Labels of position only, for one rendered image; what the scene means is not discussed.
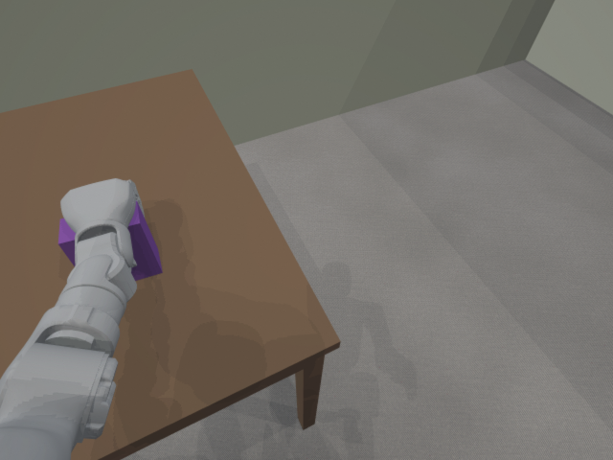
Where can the robot left forearm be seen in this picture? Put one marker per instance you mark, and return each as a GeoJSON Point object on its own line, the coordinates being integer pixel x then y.
{"type": "Point", "coordinates": [90, 308]}

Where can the sponge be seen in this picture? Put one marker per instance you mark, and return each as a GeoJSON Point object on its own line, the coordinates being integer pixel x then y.
{"type": "Point", "coordinates": [145, 251]}

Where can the table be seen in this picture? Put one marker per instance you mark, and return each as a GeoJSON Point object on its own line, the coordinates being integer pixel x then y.
{"type": "Point", "coordinates": [231, 314]}

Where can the left robot upper arm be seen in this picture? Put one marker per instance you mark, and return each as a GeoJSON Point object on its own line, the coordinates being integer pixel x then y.
{"type": "Point", "coordinates": [57, 397]}

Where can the left robot hand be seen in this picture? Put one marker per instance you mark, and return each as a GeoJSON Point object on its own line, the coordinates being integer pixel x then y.
{"type": "Point", "coordinates": [112, 199]}

